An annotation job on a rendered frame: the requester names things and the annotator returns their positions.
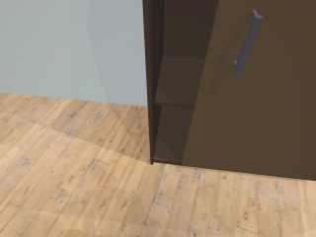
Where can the handle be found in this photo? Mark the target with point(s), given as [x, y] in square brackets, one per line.
[255, 25]

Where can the wardrobe door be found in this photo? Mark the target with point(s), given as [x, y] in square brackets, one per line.
[262, 121]

